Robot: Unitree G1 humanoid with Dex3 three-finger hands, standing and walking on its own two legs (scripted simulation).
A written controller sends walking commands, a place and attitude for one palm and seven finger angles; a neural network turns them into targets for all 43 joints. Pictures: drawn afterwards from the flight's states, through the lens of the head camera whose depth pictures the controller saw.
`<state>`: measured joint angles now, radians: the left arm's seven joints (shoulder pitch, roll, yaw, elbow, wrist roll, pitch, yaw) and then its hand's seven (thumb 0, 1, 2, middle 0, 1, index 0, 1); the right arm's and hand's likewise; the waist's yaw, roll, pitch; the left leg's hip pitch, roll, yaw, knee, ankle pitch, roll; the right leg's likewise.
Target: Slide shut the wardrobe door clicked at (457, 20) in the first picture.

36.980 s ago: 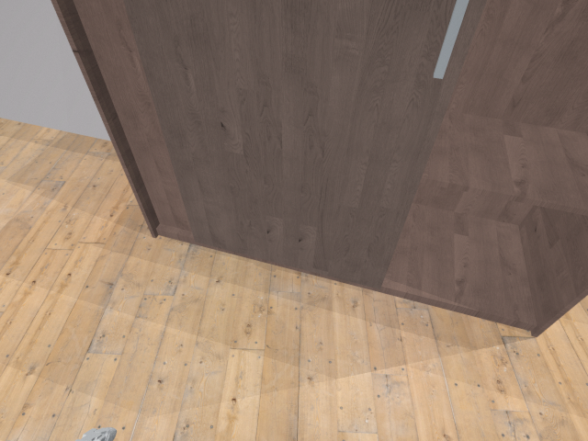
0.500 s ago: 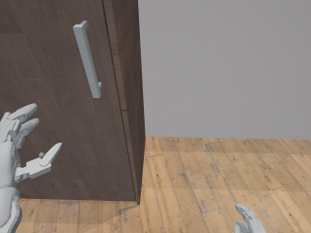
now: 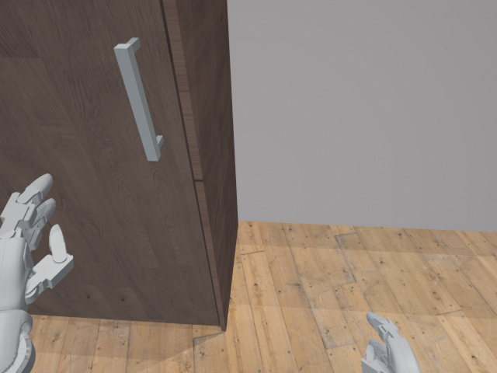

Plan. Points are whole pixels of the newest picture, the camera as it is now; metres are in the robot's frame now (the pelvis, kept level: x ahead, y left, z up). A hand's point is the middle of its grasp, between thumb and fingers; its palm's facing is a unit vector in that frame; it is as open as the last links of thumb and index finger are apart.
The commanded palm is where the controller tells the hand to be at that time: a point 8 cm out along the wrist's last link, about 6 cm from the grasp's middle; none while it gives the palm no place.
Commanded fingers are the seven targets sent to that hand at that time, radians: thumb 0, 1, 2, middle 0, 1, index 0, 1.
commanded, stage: step back with the hand held close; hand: left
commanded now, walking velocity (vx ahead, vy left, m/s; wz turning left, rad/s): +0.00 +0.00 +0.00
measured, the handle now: (144, 103) +0.44 +0.24 +0.24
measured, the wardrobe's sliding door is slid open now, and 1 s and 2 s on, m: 0.00 0.00 0.00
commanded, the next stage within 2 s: stop stepping back and stand still in 1.40 s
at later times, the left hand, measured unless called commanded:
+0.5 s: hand (76, 256) +0.20 +0.26 +0.15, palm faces +0.29 -0.84 -0.46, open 7.5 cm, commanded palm +0.14 +0.31 +0.17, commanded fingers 0.00 0.90 0.90 -0.20 -0.30 -0.20 -0.30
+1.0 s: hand out of the picture +0.08 +0.35 +0.15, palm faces +0.45 -0.79 -0.42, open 7.5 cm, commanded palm +0.02 +0.39 +0.17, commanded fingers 0.00 0.90 0.90 -0.20 -0.30 -0.20 -0.30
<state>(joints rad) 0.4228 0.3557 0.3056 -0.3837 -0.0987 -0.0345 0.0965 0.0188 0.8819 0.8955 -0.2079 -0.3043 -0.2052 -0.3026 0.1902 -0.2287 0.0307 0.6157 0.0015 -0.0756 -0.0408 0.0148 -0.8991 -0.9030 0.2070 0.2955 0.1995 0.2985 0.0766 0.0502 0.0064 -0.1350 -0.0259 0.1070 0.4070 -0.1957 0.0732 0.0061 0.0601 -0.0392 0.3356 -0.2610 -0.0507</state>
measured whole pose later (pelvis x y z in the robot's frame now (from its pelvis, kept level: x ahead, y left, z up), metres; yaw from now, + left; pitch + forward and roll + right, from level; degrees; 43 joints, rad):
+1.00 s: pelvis -0.11 +0.08 -0.01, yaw +2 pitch +0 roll -5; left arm 0.48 0.40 0.39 -0.50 -0.03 -0.22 0.13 0.02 0.89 0.90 -0.21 -0.30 -0.21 -0.30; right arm 0.21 -0.22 0.00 0.56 0.01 -0.07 -0.05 0.02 -0.90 -0.90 0.21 0.30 0.20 0.30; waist 0.03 0.03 0.02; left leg -0.40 -0.06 0.15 0.43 -0.08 0.08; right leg -0.27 0.06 0.06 0.52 -0.33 -0.03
